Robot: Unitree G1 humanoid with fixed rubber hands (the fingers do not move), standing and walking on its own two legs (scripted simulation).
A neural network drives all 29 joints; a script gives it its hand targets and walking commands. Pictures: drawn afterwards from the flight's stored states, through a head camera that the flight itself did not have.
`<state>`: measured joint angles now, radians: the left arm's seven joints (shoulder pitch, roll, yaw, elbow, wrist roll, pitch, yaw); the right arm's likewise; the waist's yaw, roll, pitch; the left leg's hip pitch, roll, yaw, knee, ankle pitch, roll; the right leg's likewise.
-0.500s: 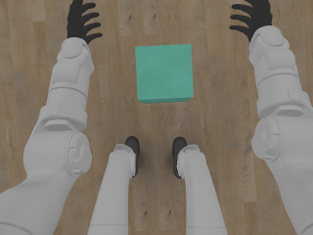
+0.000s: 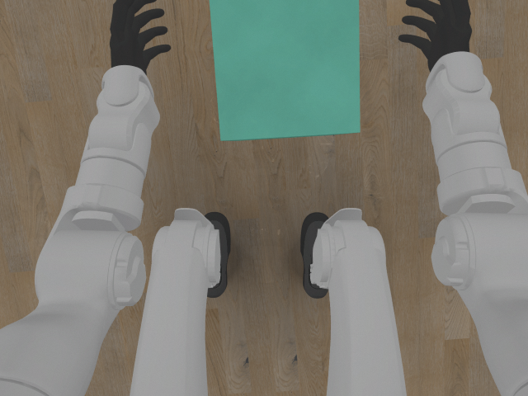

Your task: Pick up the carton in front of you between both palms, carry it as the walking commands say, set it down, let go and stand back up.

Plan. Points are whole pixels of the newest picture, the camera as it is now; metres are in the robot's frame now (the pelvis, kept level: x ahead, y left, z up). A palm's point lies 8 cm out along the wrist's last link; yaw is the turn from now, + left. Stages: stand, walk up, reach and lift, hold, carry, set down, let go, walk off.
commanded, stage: reach and lift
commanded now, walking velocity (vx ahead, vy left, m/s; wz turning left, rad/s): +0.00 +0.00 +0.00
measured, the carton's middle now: (282, 82) +0.51 -0.04 -0.35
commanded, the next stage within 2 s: none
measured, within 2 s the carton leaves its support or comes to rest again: leaves its support in 1.18 s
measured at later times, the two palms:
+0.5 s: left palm (167, 73) +0.52 +0.15 -0.29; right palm (389, 67) +0.52 -0.21 -0.30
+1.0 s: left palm (186, 69) +0.52 +0.12 -0.28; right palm (375, 63) +0.52 -0.19 -0.28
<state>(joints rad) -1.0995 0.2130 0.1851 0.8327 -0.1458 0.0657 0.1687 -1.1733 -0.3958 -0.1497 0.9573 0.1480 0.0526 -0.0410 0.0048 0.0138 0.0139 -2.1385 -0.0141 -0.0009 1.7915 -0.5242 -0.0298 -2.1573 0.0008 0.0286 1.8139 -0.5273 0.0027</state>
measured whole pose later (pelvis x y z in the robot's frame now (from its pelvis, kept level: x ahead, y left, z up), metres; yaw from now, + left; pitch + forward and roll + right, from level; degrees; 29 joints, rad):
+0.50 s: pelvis -0.03 +0.00 -0.11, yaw +0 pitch +36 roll +2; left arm -1.46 0.32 0.06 1.11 -0.29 0.03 0.17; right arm -1.51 -0.47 0.02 1.19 0.29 0.03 -0.08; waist 0.00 0.03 0.42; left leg -2.26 -0.03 -0.01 2.18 -0.54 -0.05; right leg -2.28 -0.01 0.02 2.20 -0.55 -0.01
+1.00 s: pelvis -0.03 +0.00 -0.10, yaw +0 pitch +37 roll +2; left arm -1.49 0.23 0.12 1.16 -0.22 0.01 0.21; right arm -1.56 -0.38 0.02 1.25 0.24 0.02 -0.10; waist -0.01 0.03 0.38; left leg -2.26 -0.03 0.00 2.15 -0.54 -0.04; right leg -2.27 0.00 0.03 2.17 -0.54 0.01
